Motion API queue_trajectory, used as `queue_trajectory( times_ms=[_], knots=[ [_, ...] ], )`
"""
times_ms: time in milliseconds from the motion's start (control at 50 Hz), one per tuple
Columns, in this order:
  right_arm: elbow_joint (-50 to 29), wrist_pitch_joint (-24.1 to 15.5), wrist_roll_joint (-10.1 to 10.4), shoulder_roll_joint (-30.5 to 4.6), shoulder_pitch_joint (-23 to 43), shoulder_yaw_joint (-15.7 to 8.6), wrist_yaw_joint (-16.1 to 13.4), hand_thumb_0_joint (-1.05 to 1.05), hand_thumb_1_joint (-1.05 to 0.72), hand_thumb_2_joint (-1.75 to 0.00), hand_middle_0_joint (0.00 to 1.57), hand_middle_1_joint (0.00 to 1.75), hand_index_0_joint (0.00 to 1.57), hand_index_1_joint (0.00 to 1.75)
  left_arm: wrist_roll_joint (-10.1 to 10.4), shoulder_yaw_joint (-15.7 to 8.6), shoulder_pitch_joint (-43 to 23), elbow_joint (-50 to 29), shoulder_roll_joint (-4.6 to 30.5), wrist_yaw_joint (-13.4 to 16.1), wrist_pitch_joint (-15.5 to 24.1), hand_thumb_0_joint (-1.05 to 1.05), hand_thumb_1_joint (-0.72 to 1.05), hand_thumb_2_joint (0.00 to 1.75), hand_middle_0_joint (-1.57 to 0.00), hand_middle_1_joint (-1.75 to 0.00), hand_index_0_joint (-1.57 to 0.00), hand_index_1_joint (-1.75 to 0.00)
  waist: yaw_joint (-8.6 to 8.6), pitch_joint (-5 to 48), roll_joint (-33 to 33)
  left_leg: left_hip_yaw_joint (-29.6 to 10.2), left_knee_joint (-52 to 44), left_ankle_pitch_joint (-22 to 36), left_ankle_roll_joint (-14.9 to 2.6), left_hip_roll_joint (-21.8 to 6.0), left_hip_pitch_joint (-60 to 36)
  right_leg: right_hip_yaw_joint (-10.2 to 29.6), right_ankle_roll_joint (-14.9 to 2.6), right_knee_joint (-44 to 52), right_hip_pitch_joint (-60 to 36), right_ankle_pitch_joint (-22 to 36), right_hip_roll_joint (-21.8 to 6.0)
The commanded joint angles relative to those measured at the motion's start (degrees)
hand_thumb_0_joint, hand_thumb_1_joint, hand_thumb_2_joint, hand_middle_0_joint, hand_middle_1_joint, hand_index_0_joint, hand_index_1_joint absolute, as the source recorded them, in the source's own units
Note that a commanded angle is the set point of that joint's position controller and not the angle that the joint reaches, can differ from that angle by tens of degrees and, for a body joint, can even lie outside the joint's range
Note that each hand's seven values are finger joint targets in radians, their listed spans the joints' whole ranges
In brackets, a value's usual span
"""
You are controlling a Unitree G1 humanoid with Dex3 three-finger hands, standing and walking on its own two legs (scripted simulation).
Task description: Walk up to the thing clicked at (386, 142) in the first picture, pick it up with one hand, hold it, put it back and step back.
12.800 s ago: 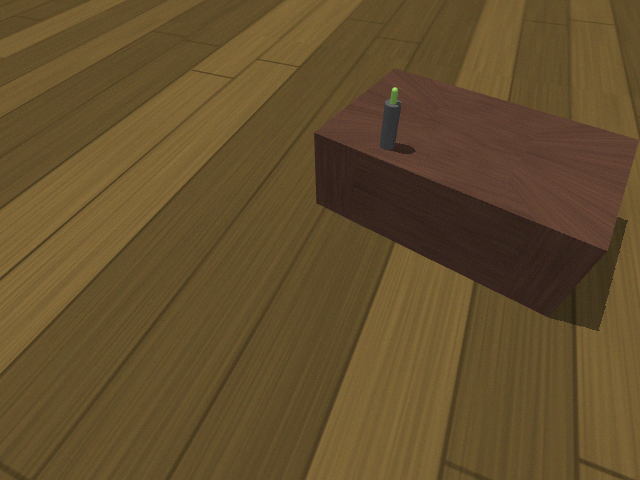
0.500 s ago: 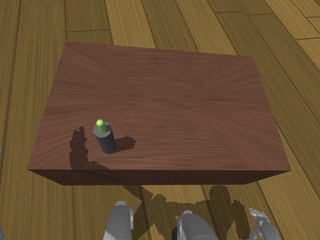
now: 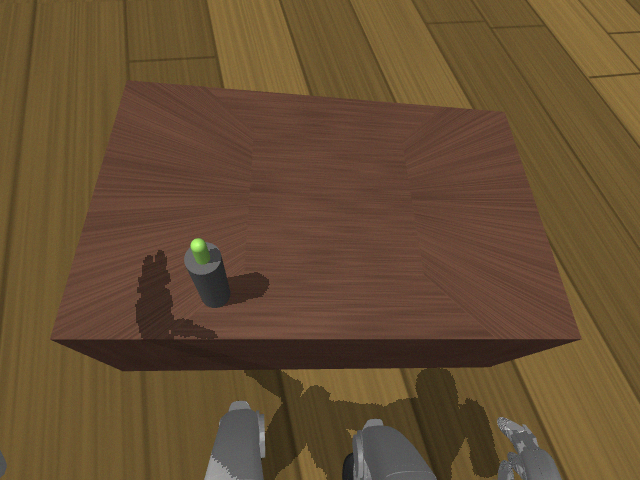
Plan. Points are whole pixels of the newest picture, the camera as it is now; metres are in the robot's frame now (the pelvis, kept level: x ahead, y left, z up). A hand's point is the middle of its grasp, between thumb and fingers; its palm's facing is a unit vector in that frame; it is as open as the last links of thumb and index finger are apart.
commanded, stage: go down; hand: left
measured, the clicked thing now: (208, 272) +0.43 +0.18 -0.19
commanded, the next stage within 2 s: approach in 1.30 s
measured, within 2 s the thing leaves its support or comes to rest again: neither
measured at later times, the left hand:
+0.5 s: hand out of the picture +0.37 +0.38 +0.06, palm faces +0.14 -0.99 +0.03, open 17.0 cm
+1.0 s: hand out of the picture +0.37 +0.39 +0.07, palm faces +0.14 -0.99 +0.04, open 16.8 cm
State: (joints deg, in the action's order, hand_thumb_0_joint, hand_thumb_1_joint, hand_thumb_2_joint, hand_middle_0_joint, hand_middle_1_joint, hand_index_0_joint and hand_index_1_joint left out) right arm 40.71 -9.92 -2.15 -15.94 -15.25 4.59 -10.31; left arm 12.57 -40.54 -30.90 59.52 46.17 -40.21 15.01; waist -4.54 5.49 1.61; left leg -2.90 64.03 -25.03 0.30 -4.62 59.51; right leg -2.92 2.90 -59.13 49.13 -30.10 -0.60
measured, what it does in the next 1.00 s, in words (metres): stands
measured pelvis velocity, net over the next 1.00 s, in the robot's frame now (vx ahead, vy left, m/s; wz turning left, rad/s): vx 0.00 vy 0.00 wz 0.00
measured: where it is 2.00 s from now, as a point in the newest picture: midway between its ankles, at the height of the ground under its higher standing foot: outside the picture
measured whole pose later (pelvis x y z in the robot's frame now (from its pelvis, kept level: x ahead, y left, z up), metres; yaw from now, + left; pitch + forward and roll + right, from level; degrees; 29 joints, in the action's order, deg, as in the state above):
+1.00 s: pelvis +0.00 +0.00 -0.01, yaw +0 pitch +21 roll -5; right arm 40.7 -10.1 -1.5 -16.0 -15.2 5.1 -10.6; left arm 16.1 -42.2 -30.5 58.5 46.2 -42.8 15.9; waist -4.3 6.0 1.3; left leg -3.4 65.5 -25.6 0.4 -4.4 61.4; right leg -3.2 2.8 -60.8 50.9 -31.0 -0.6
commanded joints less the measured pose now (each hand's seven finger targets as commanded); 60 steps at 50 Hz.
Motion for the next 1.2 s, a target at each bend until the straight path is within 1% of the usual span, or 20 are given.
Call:
queue_trajectory(
  times_ms=[0, 120, 180, 260, 300, 360, 400, 420, 460, 480, 580, 680, 780, 860, 940, 1040, 1080, 1120, 1160, 1180],
  knots=[
    [-4.1, -1.6, 0.5, -12.3, -5.5, -4.4, -1.2, 0.0, -0.92, -0.9, 0.2, 0.3, 0.2, 0.3, 2.2, -3.5, -13.1, -9.4, 21.6, -0.3, 3.6, 0.0, -0.42, 0.01, -0.07, -0.03, -0.06, -0.03, 1.56, 22.9, -13.5, -1.5, -8.3, 18.5, -0.35, 1.5, -30.2, -1.2, -3.6, 6.4, 2.7, 13.8, 2.4],
    [-4.1, -1.6, 0.8, -12.3, -5.8, -4.4, -1.2, 0.0, -0.92, -0.9, 0.2, 0.3, 0.2, 0.3, 3.2, -3.4, -14.0, -11.2, 21.5, -0.8, 4.1, 0.0, -0.42, 0.0, -0.07, -0.02, -0.06, -0.02, 1.19, 24.4, -12.0, -1.1, -7.4, 18.6, -0.62, 1.8, -29.1, -0.8, -3.49, 6.6, 1.6, 14.9, 2.3],
    [-3.3, -1.6, 0.6, -12.5, -6.0, -4.3, -1.3, 0.0, -0.92, -0.9, 0.2, 0.3, 0.2, 0.3, 3.3, -4.5, -13.0, -11.0, 23.1, -1.0, 4.2, 0.0, -0.41, 0.0, -0.07, -0.02, -0.06, -0.02, 1.99, 24.3, -12.2, -1.0, -6.7, 20.0, -0.7, 2.1, -28.8, -0.7, -3.37, 6.5, 1.4, 15.8, 2.1],
    [-2.7, -1.4, 0.6, -12.7, -6.3, -4.8, -1.4, 0.0, -0.92, -0.9, 0.2, 0.3, 0.2, 0.3, 3.4, -4.0, -14.2, -11.5, 22.0, -1.5, 4.7, 0.0, -0.41, 0.0, -0.07, -0.02, -0.06, -0.02, 1.39, 24.1, -13.3, -1.2, -7.3, 18.6, -0.45, 1.9, -29.9, -0.8, -3.58, 6.1, 2.9, 14.1, 2.3],
    [-3.1, -1.5, 0.7, -12.7, -5.7, -4.6, -1.5, 0.0, -0.92, -0.9, 0.2, 0.3, 0.2, 0.3, 3.6, -5.0, -16.2, -14.0, 24.3, -1.3, 5.2, 0.0, -0.38, 0.01, -0.06, -0.01, -0.05, -0.02, 1.75, 25.0, -15.4, -0.9, -7.3, 18.2, -0.25, 1.9, -30.7, -0.6, -3.69, 6.0, 3.5, 13.4, 2.2],
    [-3.6, -1.6, 0.8, -12.2, -5.2, -4.2, -1.6, 0.0, -0.92, -0.9, 0.2, 0.3, 0.2, 0.3, 4.0, -5.2, -14.6, -11.8, 23.4, -1.5, 4.9, 0.0, -0.37, 0.01, -0.06, -0.02, -0.05, -0.02, 1.43, 23.6, -12.8, -0.9, -7.1, 16.1, -0.67, 2.2, -27.8, -0.4, -3.53, 6.4, 1.7, 13.6, 2.2],
    [-3.3, -1.6, 0.7, -12.3, -5.2, -4.2, -1.7, 0.0, -0.92, -0.9, 0.2, 0.3, 0.2, 0.3, 4.0, -4.6, -13.0, -10.1, 22.1, -1.7, 4.7, 0.0, -0.38, 0.0, -0.06, -0.01, -0.05, -0.02, 1.6, 23.4, -12.4, -0.9, -6.5, 17.7, -0.81, 2.2, -27.2, -0.4, -3.45, 6.1, 1.9, 14.6, 2.1],
    [-3.1, -1.6, 0.7, -12.6, -5.6, -4.5, -1.6, 0.0, -0.93, -0.9, 0.2, 0.3, 0.2, 0.3, 4.0, -4.7, -12.9, -11.5, 22.4, -1.8, 4.7, 0.0, -0.39, 0.0, -0.07, -0.02, -0.05, -0.02, 2.37, 24.4, -13.5, -1.1, -6.8, 19.4, -0.62, 2.1, -28.7, -0.6, -3.63, 5.7, 2.5, 14.9, 2.1],
    [-3.3, -1.7, 0.6, -12.5, -5.7, -4.3, -1.6, 0.0, -0.92, -0.9, 0.2, 0.3, 0.2, 0.3, 4.1, -4.6, -14.6, -12.6, 23.0, -2.1, 5.0, 0.0, -0.38, 0.0, -0.07, -0.02, -0.05, -0.02, 2.09, 24.8, -14.5, -1.0, -6.4, 20.4, -0.49, 2.0, -29.8, -0.7, -3.57, 5.8, 3.0, 15.2, 2.1],
    [-3.4, -1.8, 0.7, -12.4, -5.7, -4.1, -1.6, 0.0, -0.92, -0.9, 0.2, 0.3, 0.2, 0.3, 4.2, -4.5, -14.2, -10.6, 22.2, -2.1, 4.8, 0.0, -0.38, 0.0, -0.06, -0.01, -0.05, -0.01, 1.35, 24.2, -12.8, -1.2, -6.2, 20.0, -0.62, 1.9, -28.9, -0.9, -3.46, 5.6, 3.0, 15.4, 2.3],
    [-3.6, -2.0, 0.7, -12.5, -5.7, -4.3, -1.6, 0.0, -0.92, -0.9, 0.2, 0.3, 0.2, 0.3, 4.3, -4.2, -16.7, -11.7, 22.5, -2.2, 5.2, 0.0, -0.38, 0.0, -0.06, -0.01, -0.05, -0.01, 1.08, 24.4, -12.3, -1.1, -6.5, 16.6, -0.78, 2.1, -27.7, -0.5, -3.56, 5.8, 2.7, 13.6, 2.1],
    [-4.1, -2.0, 0.8, -12.5, -5.1, -4.1, -1.8, 0.0, -0.92, -0.9, 0.2, 0.3, 0.2, 0.3, 4.1, -4.6, -17.5, -12.9, 24.1, -1.9, 4.8, 0.0, -0.36, 0.0, -0.07, -0.01, -0.06, -0.01, 1.69, 24.9, -15.2, -0.9, -7.5, 13.6, -0.33, 2.3, -28.6, -0.4, -3.71, 6.0, 3.1, 11.6, 2.3],
    [-4.0, -2.0, 0.9, -12.1, -5.3, -3.7, -1.8, 0.0, -0.92, -0.9, 0.2, 0.3, 0.2, 0.3, 4.7, -4.9, -15.0, -11.2, 23.1, -2.0, 4.2, 0.0, -0.34, 0.0, -0.06, -0.01, -0.05, -0.01, 1.7, 24.5, -13.6, -1.3, -6.8, 16.4, -0.49, 2.3, -27.7, -0.8, -3.73, 5.9, 2.6, 13.3, 2.4],
    [-3.6, -1.8, 0.9, -12.2, -5.7, -3.7, -1.7, 0.0, -0.92, -0.9, 0.2, 0.3, 0.2, 0.3, 5.2, -5.3, -12.8, -11.0, 22.4, -2.4, 4.1, 0.0, -0.34, 0.01, -0.06, -0.01, -0.05, -0.01, 2.16, 25.5, -13.0, -1.7, -5.5, 23.3, -0.47, 2.0, -28.9, -1.3, -3.55, 5.1, 2.6, 17.3, 2.5],
    [-3.8, -2.0, 1.1, -12.3, -5.2, -4.1, -1.6, 0.0, -0.92, -0.9, 0.2, 0.3, 0.2, 0.3, 5.5, -4.8, -13.4, -12.1, 21.3, -2.5, 4.6, 0.0, -0.33, 0.01, -0.05, -0.02, -0.05, -0.01, 1.58, 24.2, -12.9, -1.6, -5.9, 20.4, -0.44, 2.0, -28.9, -1.1, -3.56, 5.1, 3.8, 15.2, 2.4],
    [-3.2, -2.2, 0.7, -12.2, -5.8, -3.9, -1.6, 0.0, -0.92, -0.9, 0.2, 0.3, 0.2, 0.3, 5.0, -5.6, -17.0, -13.4, 23.9, -2.1, 5.3, 0.0, -0.34, 0.01, -0.06, -0.01, -0.05, -0.01, 1.68, 25.7, -13.2, -1.7, -5.6, 20.7, -0.55, 2.0, -29.2, -0.9, -3.53, 4.9, 3.2, 15.7, 2.3],
    [-3.1, -2.0, 0.7, -12.2, -5.8, -3.9, -1.7, 0.0, -0.92, -0.9, 0.2, 0.3, 0.2, 0.3, 4.8, -4.9, -16.9, -11.6, 22.5, -2.3, 5.1, 0.0, -0.34, 0.01, -0.06, -0.01, -0.05, -0.01, 1.07, 24.7, -12.4, -1.1, -5.6, 18.4, -0.84, 2.4, -27.8, -0.4, -3.49, 5.6, 3.0, 15.1, 2.2],
    [-2.8, -2.0, 0.5, -12.4, -5.9, -4.2, -1.6, 0.0, -0.92, -0.9, 0.2, 0.3, 0.2, 0.3, 4.2, -4.5, -16.8, -13.3, 23.1, -2.1, 5.1, 0.0, -0.33, 0.01, -0.06, -0.01, -0.05, -0.01, 1.71, 25.0, -14.6, -1.0, -5.9, 18.1, -0.54, 2.4, -28.4, -0.4, -3.65, 5.3, 3.4, 14.4, 2.1],
    [-2.9, -2.1, 0.4, -12.4, -5.7, -3.9, -1.6, 0.0, -0.93, -0.9, 0.2, 0.3, 0.2, 0.3, 4.2, -5.7, -16.9, -13.6, 25.0, -2.1, 5.0, 0.0, -0.34, 0.0, -0.06, 0.0, -0.05, 0.0, 2.47, 26.8, -16.6, -1.7, -6.2, 19.2, -0.04, 1.9, -31.1, -1.2, -3.76, 4.6, 4.9, 13.7, 2.4],
    [-3.0, -2.0, 0.5, -12.7, -5.8, -4.1, -1.7, 0.0, -0.92, -0.9, 0.2, 0.3, 0.2, 0.3, 4.5, -5.0, -18.2, -14.3, 24.2, -2.2, 4.8, 0.0, -0.32, 0.0, -0.06, 0.0, -0.05, 0.0, 2.02, 26.8, -17.3, -1.7, -6.5, 19.3, 0.09, 1.8, -32.2, -1.3, -3.78, 4.7, 5.7, 13.4, 2.6]
  ],
)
